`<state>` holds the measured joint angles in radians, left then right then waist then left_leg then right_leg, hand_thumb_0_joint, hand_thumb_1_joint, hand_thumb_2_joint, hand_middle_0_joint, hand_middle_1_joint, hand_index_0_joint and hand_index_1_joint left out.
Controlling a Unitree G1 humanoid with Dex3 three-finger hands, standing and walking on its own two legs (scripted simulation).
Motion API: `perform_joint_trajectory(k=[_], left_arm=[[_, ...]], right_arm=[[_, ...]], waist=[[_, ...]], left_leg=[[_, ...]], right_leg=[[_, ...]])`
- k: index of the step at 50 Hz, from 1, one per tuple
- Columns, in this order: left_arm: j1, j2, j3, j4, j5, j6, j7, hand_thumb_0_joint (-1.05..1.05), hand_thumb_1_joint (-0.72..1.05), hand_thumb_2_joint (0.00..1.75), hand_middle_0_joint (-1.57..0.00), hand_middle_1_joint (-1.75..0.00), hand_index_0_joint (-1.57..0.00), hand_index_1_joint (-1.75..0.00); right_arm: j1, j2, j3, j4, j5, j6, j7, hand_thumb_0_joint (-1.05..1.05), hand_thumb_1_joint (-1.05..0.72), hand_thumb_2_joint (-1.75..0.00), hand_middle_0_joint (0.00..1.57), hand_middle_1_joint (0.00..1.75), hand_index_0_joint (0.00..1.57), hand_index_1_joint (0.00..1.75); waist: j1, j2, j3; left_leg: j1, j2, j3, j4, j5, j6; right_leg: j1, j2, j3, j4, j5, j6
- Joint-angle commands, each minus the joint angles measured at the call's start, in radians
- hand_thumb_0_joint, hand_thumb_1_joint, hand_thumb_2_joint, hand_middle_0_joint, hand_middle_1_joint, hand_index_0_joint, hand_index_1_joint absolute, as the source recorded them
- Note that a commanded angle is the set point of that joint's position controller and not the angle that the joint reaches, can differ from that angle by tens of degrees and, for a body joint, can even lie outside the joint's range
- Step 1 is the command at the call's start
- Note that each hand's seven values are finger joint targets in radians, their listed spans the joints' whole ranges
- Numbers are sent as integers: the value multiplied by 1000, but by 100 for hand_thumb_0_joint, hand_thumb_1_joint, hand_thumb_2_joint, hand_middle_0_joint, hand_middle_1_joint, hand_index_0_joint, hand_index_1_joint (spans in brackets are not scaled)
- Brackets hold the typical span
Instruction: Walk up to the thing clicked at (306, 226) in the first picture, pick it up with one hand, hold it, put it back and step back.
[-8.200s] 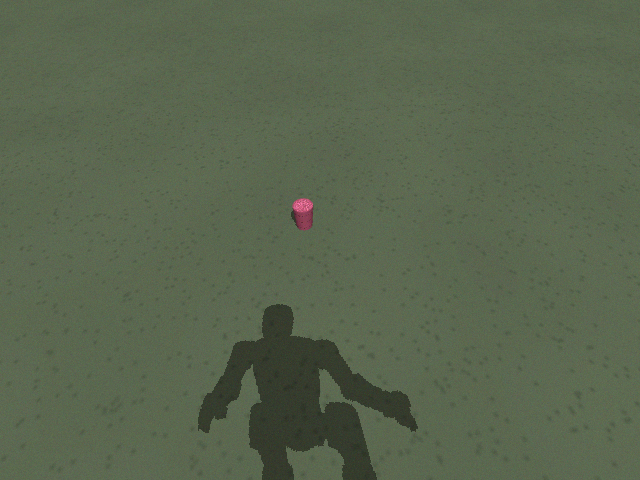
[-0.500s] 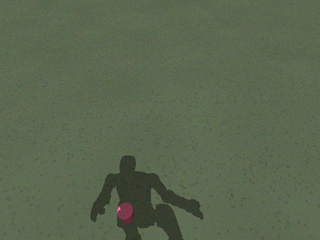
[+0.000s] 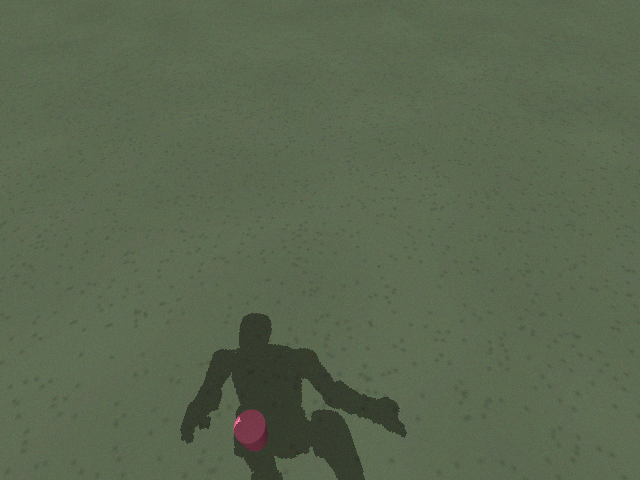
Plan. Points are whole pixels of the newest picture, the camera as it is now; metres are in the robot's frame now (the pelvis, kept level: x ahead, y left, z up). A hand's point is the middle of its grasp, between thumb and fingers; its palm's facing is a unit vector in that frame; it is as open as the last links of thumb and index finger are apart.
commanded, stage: stand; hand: left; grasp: from above
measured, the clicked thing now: (253, 432) +0.39 +0.24 -0.72
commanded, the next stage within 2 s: rise first in 0.24 s
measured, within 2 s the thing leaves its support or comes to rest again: neither
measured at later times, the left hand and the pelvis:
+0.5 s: hand out of the picture +0.11 +0.25 -0.16, palm faces +0.04 -0.94 -0.32, open 8.0 cm; pelvis -0.02 +0.00 -0.01, yaw +1 degrees
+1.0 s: hand out of the picture +0.11 +0.27 -0.22, palm faces -0.12 -0.88 -0.45, open 13.8 cm; pelvis -0.03 +0.01 -0.08, yaw +0 degrees
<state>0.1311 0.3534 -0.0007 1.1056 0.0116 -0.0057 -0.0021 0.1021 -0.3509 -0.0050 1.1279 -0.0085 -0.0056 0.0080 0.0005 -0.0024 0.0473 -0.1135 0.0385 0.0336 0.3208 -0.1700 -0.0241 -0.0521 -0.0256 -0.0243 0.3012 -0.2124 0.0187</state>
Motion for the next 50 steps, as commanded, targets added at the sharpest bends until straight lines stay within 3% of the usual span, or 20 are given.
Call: perform_joint_trajectory(k=[1,16,17,18,19,20,21,22,23,25,27,29,31,33,35,39,43,45,49,50], left_arm=[[-22,210,40,-58,1,-25,14,0,90,90,-20,-30,-20,-30],[-23,215,43,-56,1,-24,14,0,90,90,-20,-30,-20,-30],[-29,217,42,-56,-1,-24,15,0,84,95,-21,-38,-21,-38],[-380,49,46,-407,-49,-115,28,0,76,94,-16,-46,-14,-46],[-481,98,64,-339,-48,-107,32,0,68,94,-17,-53,-14,-54],[-323,176,123,-164,-26,-66,37,0,60,94,-14,-61,-13,-62],[-234,189,140,-93,-15,-48,25,0,52,95,-12,-69,-11,-70],[-294,213,141,-114,7,-47,14,0,44,94,-10,-77,-12,-78],[-325,260,174,-138,27,-58,5,0,36,95,-10,-85,-12,-84],[-179,225,187,-44,87,-41,-24,0,20,96,-3,-101,-8,-97],[-76,227,223,-71,129,-28,-35,0,4,97,-2,-108,-6,-103],[-112,203,214,-160,144,-8,-20,0,-12,97,-3,-111,-7,-107],[-110,152,180,-174,160,33,-8,0,-25,98,-3,-110,-6,-106],[-134,176,194,-213,167,61,8,0,-41,97,-5,-109,-7,-107],[-128,158,191,-263,172,77,16,0,-50,97,-6,-110,-7,-108],[-143,168,208,-372,189,66,22,0,-53,96,-6,-110,-8,-108],[-53,162,220,-490,216,59,24,0,-54,98,-6,-110,-8,-109],[-12,183,236,-537,238,67,27,0,-55,99,-7,-109,-7,-109],[32,160,221,-641,247,98,25,0,-55,101,-7,-108,-6,-108],[54,158,227,-641,248,108,27,0,-54,100,-6,-109,-7,-108]], right_arm=[[-41,-218,-40,-60,-1,-19,-15,0,-90,-90,20,30,20,30],[-36,-212,-41,-61,-2,-21,-15,0,-90,-90,20,30,20,30],[-34,-212,-41,-59,0,-19,-15,0,-89,-90,20,30,20,30],[-3,-48,3,-339,69,-69,-34,0,-94,-91,20,30,20,30],[41,-72,-2,-288,69,-66,-43,0,-93,-91,20,30,20,30],[74,-106,-16,-273,63,-57,-50,0,-91,-90,20,30,20,30],[84,-108,-28,-296,64,-47,-49,0,-90,-90,20,30,20,30],[93,-110,-40,-320,54,-49,-53,0,-90,-90,20,30,20,30],[113,-107,-55,-334,53,-55,-60,0,-91,-90,20,30,20,30],[154,-100,-78,-359,33,-62,-51,0,-92,-91,20,30,20,30],[149,-90,-90,-409,26,-64,-41,0,-91,-90,20,30,20,30],[142,-76,-90,-459,28,-64,-39,0,-90,-90,20,30,20,30],[117,-73,-85,-500,34,-66,-34,0,-90,-90,20,30,20,30],[95,-75,-89,-538,35,-72,-31,0,-90,-90,20,30,20,30],[100,-68,-89,-566,34,-84,-27,0,-88,-90,20,30,20,30],[123,-58,-95,-588,28,-116,-29,0,-89,-90,20,30,20,30],[129,-47,-96,-607,21,-143,-40,0,-89,-90,20,30,20,30],[124,-48,-98,-616,19,-152,-45,0,-88,-90,20,30,20,30],[125,-45,-97,-638,16,-164,-51,0,-89,-90,20,30,20,30],[117,-44,-98,-640,16,-166,-51,0,-89,-90,20,30,20,30]], waist=[[-1,11,-74],[-3,-6,-58],[-6,-8,-49],[-117,52,14],[-83,2,-17],[-72,-20,-19],[-43,-29,-17],[-42,-40,-72],[-30,-24,-145],[-24,-36,-222],[34,33,-301],[36,47,-323],[15,58,-244],[9,38,-214],[-3,20,-222],[-13,7,-274],[-21,49,-340],[-10,73,-364],[-28,83,-383],[-21,71,-377]], left_leg=[[55,107,-84,-22,202,41],[51,106,-91,-40,182,37],[43,105,-91,-38,173,37],[-92,-44,33,29,4,34],[-82,-43,26,37,-16,37],[-102,-47,23,58,-35,39],[-135,-42,27,87,-15,38],[-143,-43,24,118,2,41],[-135,-41,18,141,34,40],[-188,-48,11,222,90,39],[-212,-59,16,264,127,28],[-219,-58,11,265,118,23],[-276,-51,6,279,51,19],[-334,-39,-6,302,-20,17],[-369,-35,-7,339,-65,23],[-434,-31,-11,449,-78,26],[-469,-24,-16,529,-67,28],[-477,-20,-21,553,-58,25],[-502,-9,-35,594,-54,25],[-517,-12,-35,603,-55,26]], right_leg=[[-33,-121,77,-47,211,-31],[-52,-114,72,-46,165,-31],[-51,-116,76,-52,154,-33],[-276,14,19,20,91,-25],[-222,12,3,22,51,-23],[-239,20,-8,32,16,-29],[-250,25,-14,62,17,-31],[-257,24,-12,92,28,-32],[-251,21,-6,128,73,-31],[-272,19,-8,207,134,-29],[-257,19,-7,260,146,-37],[-280,25,-9,272,122,-37],[-355,31,-17,280,44,-40],[-417,39,-24,306,-36,-41],[-460,41,-26,343,-78,-40],[-550,36,-16,443,-91,-33],[-621,33,-7,529,-74,-34],[-636,32,-8,562,-71,-35],[-680,33,-10,600,-69,-32],[-690,33,-10,604,-71,-32]])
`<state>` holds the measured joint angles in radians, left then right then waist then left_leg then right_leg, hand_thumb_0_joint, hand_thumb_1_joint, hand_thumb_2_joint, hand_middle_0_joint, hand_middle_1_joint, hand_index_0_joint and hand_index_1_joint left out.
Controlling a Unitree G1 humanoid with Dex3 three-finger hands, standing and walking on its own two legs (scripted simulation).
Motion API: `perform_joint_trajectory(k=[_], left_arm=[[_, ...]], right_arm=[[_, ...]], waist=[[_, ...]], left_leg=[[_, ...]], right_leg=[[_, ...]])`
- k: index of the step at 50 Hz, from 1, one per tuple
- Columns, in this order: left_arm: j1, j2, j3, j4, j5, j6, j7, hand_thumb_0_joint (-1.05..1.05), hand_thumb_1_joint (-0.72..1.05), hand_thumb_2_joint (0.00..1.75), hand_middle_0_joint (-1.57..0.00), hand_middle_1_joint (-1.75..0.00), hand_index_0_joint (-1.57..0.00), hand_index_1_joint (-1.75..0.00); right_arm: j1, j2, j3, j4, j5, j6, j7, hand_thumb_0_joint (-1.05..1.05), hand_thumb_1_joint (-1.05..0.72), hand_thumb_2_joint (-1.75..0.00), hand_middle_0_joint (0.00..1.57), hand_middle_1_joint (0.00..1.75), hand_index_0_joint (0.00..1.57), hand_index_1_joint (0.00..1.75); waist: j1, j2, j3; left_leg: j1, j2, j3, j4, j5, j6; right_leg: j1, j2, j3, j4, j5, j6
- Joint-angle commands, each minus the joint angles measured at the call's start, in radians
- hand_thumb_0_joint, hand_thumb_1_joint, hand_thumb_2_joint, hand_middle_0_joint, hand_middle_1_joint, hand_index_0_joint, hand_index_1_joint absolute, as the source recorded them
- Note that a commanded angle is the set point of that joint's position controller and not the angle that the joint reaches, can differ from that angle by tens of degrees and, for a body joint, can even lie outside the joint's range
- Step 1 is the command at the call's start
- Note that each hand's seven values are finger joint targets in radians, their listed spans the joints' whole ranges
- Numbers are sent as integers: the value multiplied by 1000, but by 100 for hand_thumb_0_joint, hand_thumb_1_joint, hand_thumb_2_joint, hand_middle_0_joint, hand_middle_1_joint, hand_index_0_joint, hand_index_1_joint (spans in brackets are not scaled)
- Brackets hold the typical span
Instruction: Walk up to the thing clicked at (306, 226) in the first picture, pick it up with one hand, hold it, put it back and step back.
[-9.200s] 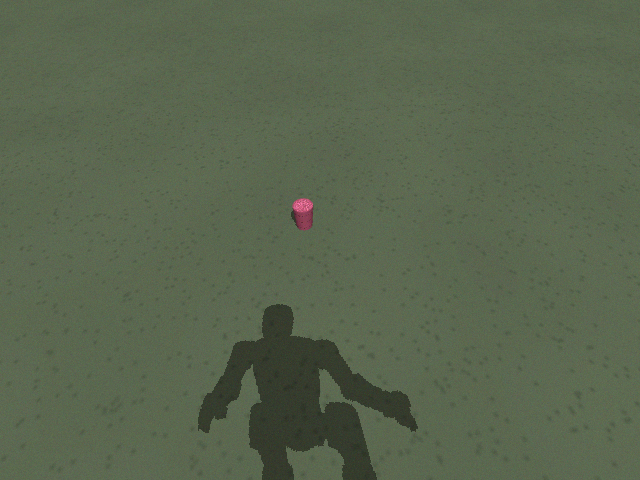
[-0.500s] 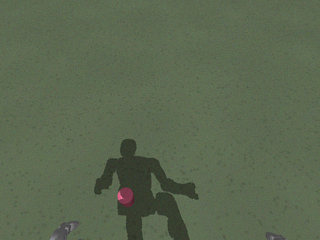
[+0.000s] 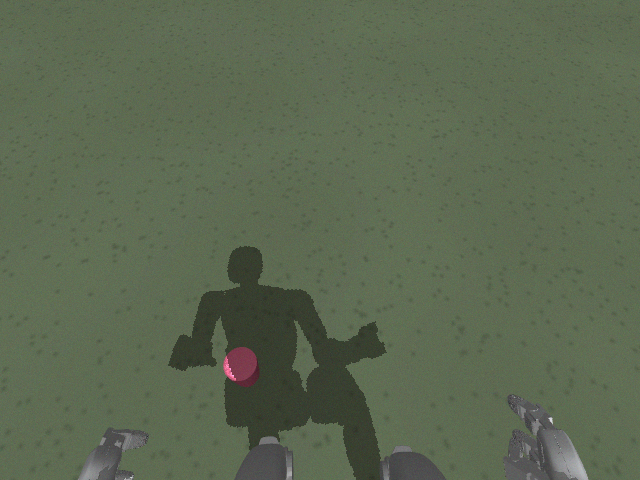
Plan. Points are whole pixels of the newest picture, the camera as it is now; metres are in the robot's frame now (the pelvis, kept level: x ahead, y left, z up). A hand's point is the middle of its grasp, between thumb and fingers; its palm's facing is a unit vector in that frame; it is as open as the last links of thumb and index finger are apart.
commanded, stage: rise first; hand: left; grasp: from above
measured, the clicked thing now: (243, 369) +0.41 +0.24 -0.65
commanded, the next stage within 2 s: none
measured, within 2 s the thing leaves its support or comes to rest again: neither
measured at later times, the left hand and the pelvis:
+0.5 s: hand (161, 464) +0.17 +0.28 -0.26, palm faces -0.37 -0.69 -0.63, open 14.0 cm; pelvis -0.02 +0.00 -0.11, yaw -1 degrees
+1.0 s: hand (194, 402) +0.29 +0.29 -0.41, palm faces -0.47 -0.26 -0.85, open 14.1 cm; pelvis -0.09 +0.00 -0.28, yaw -5 degrees
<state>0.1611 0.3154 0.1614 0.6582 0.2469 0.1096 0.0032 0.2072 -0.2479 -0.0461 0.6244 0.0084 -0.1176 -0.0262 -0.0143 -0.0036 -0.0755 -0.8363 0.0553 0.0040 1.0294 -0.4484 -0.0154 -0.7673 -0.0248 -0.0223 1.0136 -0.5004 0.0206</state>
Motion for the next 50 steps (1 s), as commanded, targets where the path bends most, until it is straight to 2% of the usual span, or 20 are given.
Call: perform_joint_trajectory(k=[1,5,9,10,13,14,17,18,23,25,27,29,31,33,35,37,39,41,43,50], left_arm=[[37,190,54,-207,16,-1,21,0,-55,100,-6,-108,-6,-108],[80,186,52,-243,30,22,21,0,-54,99,-6,-108,-7,-107],[112,190,57,-284,46,24,21,0,-53,99,-6,-108,-7,-107],[95,192,49,-297,51,20,22,0,-53,99,-6,-108,-7,-107],[61,202,49,-292,85,5,28,0,-54,99,-7,-108,-7,-107],[42,211,51,-269,102,-3,29,0,-55,99,-7,-107,-7,-107],[-27,224,42,-237,152,-48,29,0,-55,100,-7,-107,-7,-108],[-40,246,55,-217,175,-66,31,0,-54,99,-7,-107,-7,-107],[-173,292,44,-185,301,-171,68,0,-55,99,-6,-108,-6,-107],[-228,300,31,-176,341,-208,90,0,-55,100,-6,-108,-6,-108],[-281,358,60,-163,381,-225,119,0,-55,100,-6,-107,-6,-107],[-318,372,61,-75,431,-231,145,0,-55,101,-5,-106,-5,-106],[-421,403,67,-61,467,-240,170,0,-55,101,-5,-106,-6,-106],[-480,426,72,-47,490,-241,183,0,-55,101,-5,-105,-5,-105],[-544,440,66,-16,521,-238,191,0,-55,101,-5,-105,-6,-105],[-625,487,77,30,547,-238,195,0,-56,102,-6,-106,-6,-106],[-704,498,60,67,573,-246,188,0,-58,104,-6,-104,-5,-105],[-768,551,71,84,597,-259,187,0,-57,104,-6,-104,-5,-105],[-823,555,50,117,620,-274,183,0,-58,105,-7,-103,-5,-105],[-912,598,44,252,714,-328,200,0,-59,106,-7,-102,-5,-104]], right_arm=[[12,-145,-55,-137,-2,-58,-18,0,-89,-90,20,30,20,30],[1,-139,-52,-159,-5,-72,-18,0,-90,-90,20,30,20,30],[-10,-134,-50,-174,-8,-84,-12,0,-90,-90,20,30,20,30],[-13,-135,-48,-175,-8,-87,-10,0,-90,-90,20,30,20,30],[-23,-130,-46,-178,-7,-96,-5,0,-90,-90,20,30,20,30],[-29,-137,-47,-177,-7,-98,-3,0,-90,-90,20,30,20,30],[-42,-150,-56,-161,-9,-111,8,0,-90,-90,20,30,20,30],[-52,-155,-55,-154,-10,-113,13,0,-90,-90,20,30,20,30],[-64,-178,-70,-128,-10,-117,35,0,-88,-90,20,30,20,30],[-61,-184,-72,-109,-8,-111,44,0,-88,-90,20,30,20,30],[-60,-196,-79,-96,-8,-103,47,0,-88,-90,20,30,20,30],[-61,-196,-77,-75,-8,-92,52,0,-88,-90,20,30,20,30],[-51,-200,-80,-58,-10,-82,56,0,-88,-90,20,30,20,30],[-45,-203,-87,-50,-13,-75,58,0,-88,-90,20,30,20,30],[-34,-206,-89,-34,-16,-65,59,0,-89,-90,20,30,20,30],[-27,-209,-88,-24,-19,-57,58,0,-89,-90,20,30,20,30],[-16,-209,-88,-8,-22,-48,57,0,-89,-90,20,30,20,30],[-11,-209,-87,2,-26,-40,54,0,-90,-90,20,30,20,30],[-3,-205,-82,9,-29,-33,55,0,-90,-90,20,30,20,30],[17,-212,-65,34,-40,-7,63,0,-90,-91,20,30,20,30]], waist=[[-13,73,-253],[-18,59,-279],[-4,72,-293],[-17,59,-307],[-16,47,-309],[-26,43,-307],[-23,58,-340],[-17,73,-357],[-15,107,-466],[-16,118,-528],[-9,128,-585],[-2,105,-577],[-4,87,-628],[11,98,-676],[8,83,-721],[14,82,-725],[-3,84,-715],[-5,67,-726],[-20,58,-708],[-33,81,-599]], left_leg=[[192,-28,-2,-89,216,19],[141,-24,-10,-25,245,24],[85,-27,-11,36,255,25],[71,-25,-14,56,263,27],[-15,-34,-7,121,214,33],[-48,-33,-11,140,188,32],[-119,-31,-21,224,174,31],[-146,-30,-27,253,180,30],[-256,-26,-48,386,138,23],[-279,-23,-52,448,172,24],[-315,-23,-48,510,196,26],[-402,-26,-42,564,173,28],[-445,-25,-37,610,150,31],[-476,-25,-32,643,103,28],[-504,-23,-28,679,69,30],[-556,-24,-24,706,19,31],[-608,-23,-24,737,-36,33],[-661,-25,-18,771,-74,40],[-710,-27,-18,789,-109,43],[-833,-35,-29,844,-220,44]], right_leg=[[15,31,-10,-100,213,-33],[-32,34,-16,-41,228,-32],[-86,32,-15,22,232,-33],[-99,34,-17,39,241,-31],[-157,31,-8,84,227,-28],[-188,33,-11,111,204,-31],[-315,33,-12,211,168,-34],[-354,34,-13,253,163,-37],[-539,36,-14,418,120,-42],[-601,38,-15,478,142,-43],[-640,41,-16,527,166,-42],[-683,43,-19,567,155,-41],[-709,46,-22,591,140,-40],[-731,45,-23,616,101,-40],[-749,48,-28,636,75,-41],[-772,50,-31,655,32,-43],[-807,51,-36,675,-12,-43],[-811,55,-32,681,-50,-41],[-828,58,-34,696,-90,-43],[-969,67,-56,765,-210,-54]])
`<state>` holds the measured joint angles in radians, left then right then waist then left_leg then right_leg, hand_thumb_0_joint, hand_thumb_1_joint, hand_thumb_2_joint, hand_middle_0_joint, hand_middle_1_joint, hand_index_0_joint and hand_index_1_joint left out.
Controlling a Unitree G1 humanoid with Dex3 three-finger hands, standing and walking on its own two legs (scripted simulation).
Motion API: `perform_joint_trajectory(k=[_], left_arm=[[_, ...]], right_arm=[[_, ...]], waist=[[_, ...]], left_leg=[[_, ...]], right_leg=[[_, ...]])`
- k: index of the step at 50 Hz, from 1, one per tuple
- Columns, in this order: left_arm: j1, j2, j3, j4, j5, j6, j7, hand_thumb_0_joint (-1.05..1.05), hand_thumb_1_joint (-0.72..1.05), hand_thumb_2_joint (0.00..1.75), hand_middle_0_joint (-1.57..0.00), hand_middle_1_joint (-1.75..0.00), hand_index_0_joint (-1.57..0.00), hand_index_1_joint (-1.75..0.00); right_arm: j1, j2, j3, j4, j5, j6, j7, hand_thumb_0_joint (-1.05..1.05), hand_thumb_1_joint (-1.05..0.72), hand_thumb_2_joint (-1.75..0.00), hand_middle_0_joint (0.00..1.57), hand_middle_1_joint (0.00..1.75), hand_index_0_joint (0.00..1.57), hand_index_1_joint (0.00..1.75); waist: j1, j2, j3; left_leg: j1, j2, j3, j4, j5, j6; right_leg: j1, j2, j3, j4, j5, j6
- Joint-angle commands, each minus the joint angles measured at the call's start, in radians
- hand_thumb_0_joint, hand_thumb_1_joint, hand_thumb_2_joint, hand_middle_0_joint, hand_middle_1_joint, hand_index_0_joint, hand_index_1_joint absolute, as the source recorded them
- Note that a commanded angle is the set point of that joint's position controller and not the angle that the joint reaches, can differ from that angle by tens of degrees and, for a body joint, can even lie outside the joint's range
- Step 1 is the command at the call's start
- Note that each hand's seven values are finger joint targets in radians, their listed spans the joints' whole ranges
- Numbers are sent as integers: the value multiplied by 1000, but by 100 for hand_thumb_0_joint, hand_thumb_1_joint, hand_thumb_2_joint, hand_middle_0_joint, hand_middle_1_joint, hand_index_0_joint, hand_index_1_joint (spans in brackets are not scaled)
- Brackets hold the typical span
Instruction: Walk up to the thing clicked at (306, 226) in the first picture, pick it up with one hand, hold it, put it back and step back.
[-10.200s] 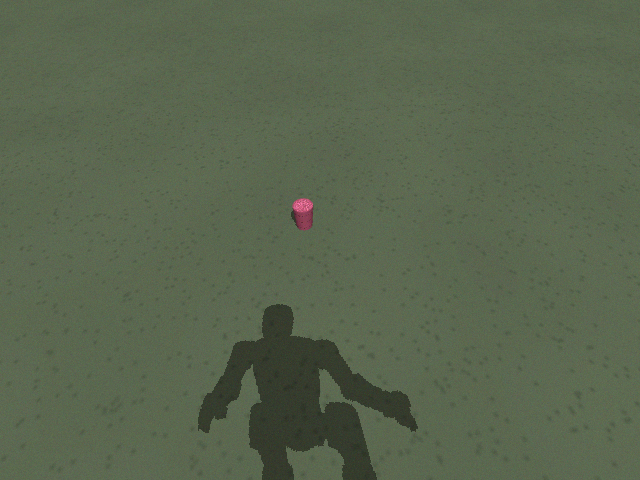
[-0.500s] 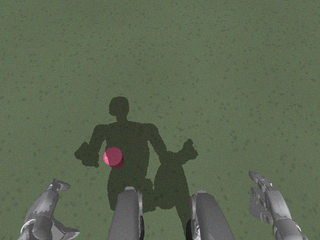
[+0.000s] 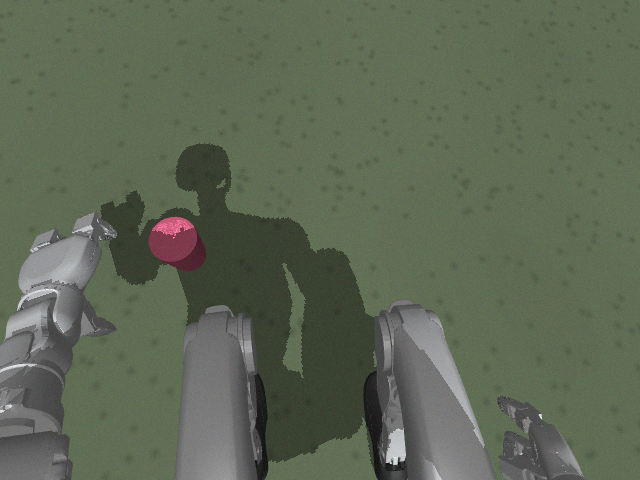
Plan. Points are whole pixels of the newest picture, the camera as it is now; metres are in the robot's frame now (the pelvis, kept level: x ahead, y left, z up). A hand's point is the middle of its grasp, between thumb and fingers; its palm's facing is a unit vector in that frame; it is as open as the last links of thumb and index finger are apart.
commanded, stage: rise first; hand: left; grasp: from above
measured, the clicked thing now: (182, 247) +0.48 +0.28 -0.37
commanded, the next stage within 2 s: none
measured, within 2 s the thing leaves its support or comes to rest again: neither
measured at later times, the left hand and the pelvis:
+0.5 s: hand (117, 267) +0.40 +0.33 -0.21, palm faces -0.45 -0.09 -0.89, open 14.1 cm; pelvis +0.00 +0.01 -0.06, yaw -2 degrees
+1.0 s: hand (130, 259) +0.42 +0.32 -0.24, palm faces -0.44 -0.06 -0.90, open 13.9 cm; pelvis +0.00 +0.00 -0.08, yaw -3 degrees
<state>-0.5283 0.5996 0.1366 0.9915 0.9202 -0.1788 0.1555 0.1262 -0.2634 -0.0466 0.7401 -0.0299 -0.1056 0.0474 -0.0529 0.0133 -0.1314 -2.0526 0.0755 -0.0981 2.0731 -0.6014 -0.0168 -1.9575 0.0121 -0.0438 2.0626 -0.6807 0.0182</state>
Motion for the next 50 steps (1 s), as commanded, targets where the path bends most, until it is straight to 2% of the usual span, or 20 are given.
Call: perform_joint_trajectory(k=[1,3,5,7,10,11,15,18,21,22,24,25,27,30,33,37,40,44,45,50], left_arm=[[-233,331,72,-70,56,-47,55,0,-58,106,-7,-102,-5,-104],[-288,328,59,-73,80,-61,71,0,-58,106,-6,-101,-5,-103],[-298,337,60,-51,111,-68,91,0,-57,104,-6,-102,-5,-103],[-324,338,59,-34,132,-73,112,0,-57,104,-6,-101,-5,-102],[-384,357,55,-47,167,-72,142,0,-57,103,-6,-101,-5,-102],[-382,344,45,-11,179,-69,150,0,-56,103,-6,-101,-5,-102],[-405,360,48,14,208,-60,175,0,-56,102,-6,-101,-5,-101],[-423,352,39,40,221,-56,184,0,-55,101,-6,-102,-6,-102],[-450,380,48,59,236,-56,189,0,-53,99,-5,-102,-7,-101],[-450,366,38,77,239,-57,187,0,-53,99,-5,-103,-7,-102],[-453,373,38,91,251,-62,191,0,-53,99,-6,-104,-7,-103],[-460,363,30,98,254,-66,190,0,-53,98,-5,-105,-7,-103],[-462,397,53,100,260,-75,195,0,-53,98,-5,-106,-7,-103],[-470,382,41,118,276,-87,197,0,-52,98,-5,-106,-7,-104],[-479,398,46,132,291,-98,208,0,-53,98,-5,-106,-7,-104],[-481,397,45,132,301,-109,222,0,-52,98,-5,-107,-8,-104],[-489,413,68,123,299,-107,239,0,-52,97,-5,-106,-8,-104],[-514,411,60,130,302,-100,253,0,-52,97,-5,-107,-7,-104],[-513,414,59,139,304,-97,255,0,-52,98,-5,-106,-8,-104],[-530,418,57,155,306,-88,260,0,-52,97,-5,-107,-8,-104]], right_arm=[[97,-198,-62,-79,-4,-14,-8,0,-90,-91,20,30,20,30],[104,-205,-58,-73,-7,-5,-3,0,-90,-91,20,30,20,30],[115,-212,-59,-60,-11,4,0,0,-90,-90,20,30,20,30],[125,-217,-56,-48,-18,13,6,0,-90,-91,20,30,20,30],[131,-226,-56,-29,-29,25,12,0,-90,-91,20,30,20,30],[134,-228,-57,-24,-32,30,13,0,-90,-91,20,30,20,30],[148,-225,-56,-12,-42,41,20,0,-90,-91,20,30,20,30],[151,-223,-52,-7,-55,44,30,0,-90,-91,20,30,20,30],[150,-224,-53,-3,-61,49,33,0,-90,-90,20,30,20,30],[148,-222,-53,-4,-64,50,35,0,-90,-90,20,30,20,30],[146,-217,-48,-3,-67,53,38,0,-90,-91,20,30,20,30],[148,-215,-45,-2,-70,54,41,0,-90,-91,20,30,20,30],[148,-216,-42,-2,-74,56,45,0,-90,-91,20,30,20,30],[149,-217,-38,1,-80,60,49,0,-90,-91,20,30,20,30],[144,-218,-36,9,-85,64,51,0,-90,-91,20,30,20,30],[138,-215,-34,9,-91,66,52,0,-90,-91,20,30,20,30],[144,-220,-33,12,-95,67,53,0,-90,-90,20,30,20,30],[151,-222,-33,17,-99,66,54,0,-90,-90,20,30,20,30],[151,-222,-32,17,-98,66,54,0,-90,-90,20,30,20,30],[150,-222,-24,16,-102,61,55,0,-90,-90,20,30,20,30]], waist=[[5,70,-543],[-10,110,-541],[0,145,-568],[-12,167,-556],[-12,226,-608],[-27,228,-592],[-27,213,-598],[-41,191,-601],[-37,185,-612],[-48,175,-594],[-44,164,-588],[-56,147,-582],[-46,137,-591],[-55,154,-591],[-57,166,-582],[-52,186,-577],[-47,193,-603],[-67,195,-602],[-61,194,-595],[-73,207,-578]], left_leg=[[383,-54,66,-200,-78,45],[396,-51,50,-194,-91,41],[432,-47,44,-181,-57,34],[434,-46,34,-171,-44,30],[493,-40,26,-149,17,21],[487,-39,22,-144,14,20],[458,-42,43,-105,47,25],[419,-44,51,-70,61,33],[406,-41,51,-50,49,35],[394,-42,46,-50,37,36],[367,-44,56,-35,37,39],[336,-47,63,-19,40,43],[325,-45,62,-10,46,44],[341,-43,56,3,65,42],[331,-40,58,20,72,41],[341,-39,53,20,53,37],[343,-40,56,30,75,37],[329,-36,55,45,81,39],[327,-38,54,39,71,39],[303,-38,54,46,48,39]], right_leg=[[212,31,-41,-270,-35,-53],[157,31,-56,-233,-25,-56],[125,30,-68,-199,15,-59],[94,26,-77,-170,35,-59],[60,23,-86,-128,91,-61],[40,21,-90,-117,91,-60],[50,26,-87,-119,115,-59],[70,26,-85,-110,134,-54],[62,29,-85,-102,121,-54],[53,30,-88,-96,112,-55],[65,33,-85,-100,112,-54],[79,35,-83,-102,115,-50],[90,37,-84,-92,118,-50],[68,39,-90,-69,139,-50],[55,43,-91,-59,148,-51],[28,45,-96,-47,127,-55],[37,45,-96,-39,149,-54],[35,47,-98,-32,161,-51],[29,46,-98,-32,152,-53],[24,45,-99,-28,134,-52]])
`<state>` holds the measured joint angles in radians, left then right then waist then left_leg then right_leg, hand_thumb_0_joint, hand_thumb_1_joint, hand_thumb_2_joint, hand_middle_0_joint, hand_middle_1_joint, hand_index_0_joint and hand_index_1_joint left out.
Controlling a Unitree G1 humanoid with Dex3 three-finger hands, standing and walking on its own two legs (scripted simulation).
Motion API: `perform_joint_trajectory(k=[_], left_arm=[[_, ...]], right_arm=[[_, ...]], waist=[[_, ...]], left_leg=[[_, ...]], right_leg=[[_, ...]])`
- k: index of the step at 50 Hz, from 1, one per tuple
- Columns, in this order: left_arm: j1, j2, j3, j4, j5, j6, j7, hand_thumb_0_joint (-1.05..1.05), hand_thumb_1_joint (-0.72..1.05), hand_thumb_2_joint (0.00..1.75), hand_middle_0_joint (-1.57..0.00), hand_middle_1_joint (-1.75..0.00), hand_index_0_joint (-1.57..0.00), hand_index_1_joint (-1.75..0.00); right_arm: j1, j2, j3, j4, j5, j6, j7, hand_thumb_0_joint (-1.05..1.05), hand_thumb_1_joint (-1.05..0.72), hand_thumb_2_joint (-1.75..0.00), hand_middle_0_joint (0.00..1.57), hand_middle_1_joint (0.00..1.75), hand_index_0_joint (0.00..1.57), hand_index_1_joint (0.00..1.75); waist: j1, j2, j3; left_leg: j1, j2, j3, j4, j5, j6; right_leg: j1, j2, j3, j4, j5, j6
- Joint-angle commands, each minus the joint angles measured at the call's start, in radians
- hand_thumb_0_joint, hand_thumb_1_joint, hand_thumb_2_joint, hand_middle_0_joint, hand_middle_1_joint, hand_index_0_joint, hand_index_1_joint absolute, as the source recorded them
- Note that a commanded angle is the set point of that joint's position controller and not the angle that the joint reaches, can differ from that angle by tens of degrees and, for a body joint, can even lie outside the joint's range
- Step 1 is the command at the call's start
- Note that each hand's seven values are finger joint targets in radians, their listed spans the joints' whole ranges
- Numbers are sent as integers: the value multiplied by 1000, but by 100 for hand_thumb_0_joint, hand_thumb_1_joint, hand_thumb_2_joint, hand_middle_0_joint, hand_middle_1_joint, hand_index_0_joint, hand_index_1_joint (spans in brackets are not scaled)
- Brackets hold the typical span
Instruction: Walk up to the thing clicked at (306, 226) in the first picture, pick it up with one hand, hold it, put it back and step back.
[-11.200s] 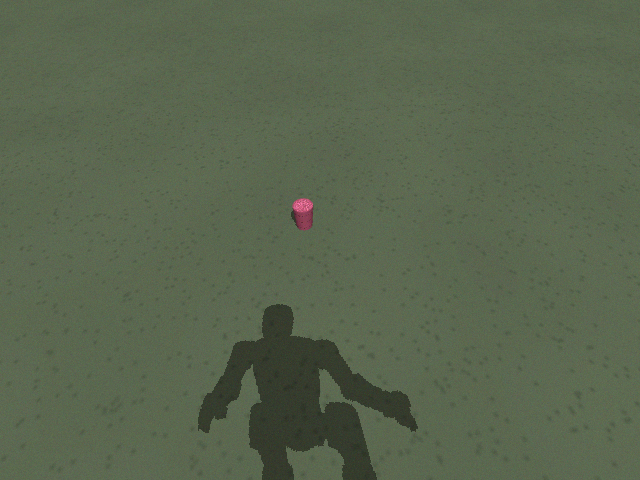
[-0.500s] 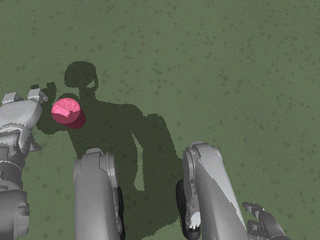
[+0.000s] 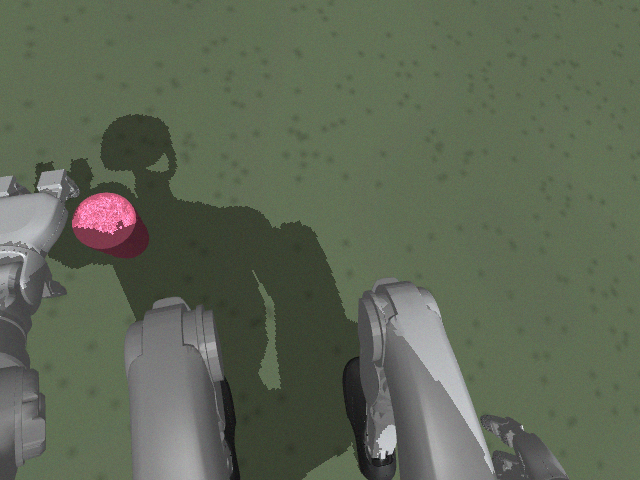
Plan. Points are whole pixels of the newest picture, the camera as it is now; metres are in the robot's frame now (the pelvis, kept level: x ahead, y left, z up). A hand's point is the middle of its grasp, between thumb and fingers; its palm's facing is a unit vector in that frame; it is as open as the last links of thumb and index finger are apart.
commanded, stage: rise first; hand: left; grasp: from above
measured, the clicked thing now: (117, 230) +0.46 +0.30 -0.29
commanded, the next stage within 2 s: approach in 1.74 s
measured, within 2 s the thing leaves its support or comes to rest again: neither
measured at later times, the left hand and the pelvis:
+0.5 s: hand (51, 239) +0.41 +0.34 -0.17, palm faces -0.43 -0.09 -0.90, open 14.0 cm; pelvis +0.00 +0.00 -0.01, yaw -1 degrees
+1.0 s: hand (47, 234) +0.42 +0.34 -0.16, palm faces -0.44 -0.08 -0.90, open 14.1 cm; pelvis +0.00 +0.00 +0.00, yaw -1 degrees
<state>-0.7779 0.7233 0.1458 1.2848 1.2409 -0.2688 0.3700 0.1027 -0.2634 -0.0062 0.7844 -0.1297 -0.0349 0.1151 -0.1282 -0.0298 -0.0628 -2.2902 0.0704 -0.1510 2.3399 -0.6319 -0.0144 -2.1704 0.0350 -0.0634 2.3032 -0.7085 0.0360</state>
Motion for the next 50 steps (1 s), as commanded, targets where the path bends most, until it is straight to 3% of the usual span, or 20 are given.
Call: perform_joint_trajectory(k=[1,3,8,11,12,18,20,24,26,33,37,45,50], left_arm=[[-264,297,55,-125,-19,7,47,0,-51,96,-5,-108,-8,-105],[-269,284,40,-119,-17,8,44,0,-52,97,-5,-107,-8,-105],[-255,293,48,-98,-24,14,41,0,-51,96,-5,-108,-8,-105],[-275,294,43,-102,-19,11,41,0,-53,98,-5,-107,-7,-105],[-276,299,46,-108,-23,9,42,0,-59,106,-8,-103,-6,-106],[-280,312,57,-108,-18,1,48,0,-55,101,-7,-105,-7,-105],[-304,317,54,-104,-16,1,48,0,-55,101,-7,-105,-7,-105],[-315,307,39,-91,-16,4,45,0,-56,102,-8,-104,-7,-105],[-311,332,57,-92,-15,8,48,0,-56,102,-7,-104,-6,-105],[-346,321,44,-87,-18,13,37,0,-58,104,-8,-103,-6,-105],[-291,342,58,-72,-18,19,30,0,-59,105,-8,-103,-6,-105],[-313,327,39,-121,-18,14,13,0,-59,105,-8,-102,-6,-105],[-300,321,34,-89,-25,12,6,0,-59,106,-9,-101,-6,-104]], right_arm=[[178,-226,-68,-26,-2,-12,-14,0,-90,-90,20,30,20,30],[177,-223,-63,-26,-2,-14,-12,0,-90,-90,20,30,20,30],[178,-227,-64,-24,-2,-15,-11,0,-90,-90,20,30,20,30],[182,-228,-53,-25,-4,-17,-7,0,-90,-90,20,30,20,30],[181,-230,-56,-27,-2,-16,-9,0,-91,-90,20,30,20,30],[182,-227,-50,-23,-6,-14,-5,0,-90,-90,20,30,20,30],[187,-233,-51,-26,-8,-16,-4,0,-90,-90,20,30,20,30],[184,-230,-45,-23,-10,-14,-6,0,-90,-90,20,30,20,30],[190,-234,-45,-23,-9,-15,-5,0,-90,-90,20,30,20,30],[191,-240,-39,-27,-10,-13,-2,0,-90,-90,20,30,20,30],[195,-238,-38,-30,-8,-12,-2,0,-91,-90,20,30,20,30],[192,-238,-43,-33,-2,-5,-1,0,-91,-90,20,30,20,30],[198,-236,-39,-35,-2,-5,0,0,-91,-90,20,30,20,30]], waist=[[13,238,-652],[2,257,-642],[5,231,-640],[-9,249,-626],[-5,244,-634],[-5,265,-651],[-21,266,-639],[-25,257,-641],[-15,267,-648],[-36,268,-640],[-16,265,-646],[-24,303,-650],[-30,231,-612]], left_leg=[[553,-32,105,-226,81,37],[551,-33,104,-223,81,35],[541,-32,105,-215,92,38],[530,-32,101,-213,91,37],[540,-29,101,-206,98,37],[544,-32,98,-200,113,34],[538,-30,97,-196,107,36],[519,-32,103,-187,95,38],[523,-34,103,-188,104,37],[528,-32,89,-195,89,35],[526,-35,101,-189,112,37],[556,-32,89,-209,108,31],[497,-36,101,-196,93,43]], right_leg=[[234,23,-79,-271,162,-71],[232,23,-82,-263,167,-71],[238,25,-81,-266,180,-69],[237,23,-85,-255,182,-69],[239,24,-84,-256,190,-68],[241,26,-88,-237,200,-70],[235,25,-89,-243,199,-67],[240,28,-85,-255,189,-65],[245,26,-84,-246,195,-66],[228,26,-98,-238,185,-67],[256,26,-88,-245,204,-65],[233,25,-95,-239,205,-69],[264,28,-84,-271,194,-63]])
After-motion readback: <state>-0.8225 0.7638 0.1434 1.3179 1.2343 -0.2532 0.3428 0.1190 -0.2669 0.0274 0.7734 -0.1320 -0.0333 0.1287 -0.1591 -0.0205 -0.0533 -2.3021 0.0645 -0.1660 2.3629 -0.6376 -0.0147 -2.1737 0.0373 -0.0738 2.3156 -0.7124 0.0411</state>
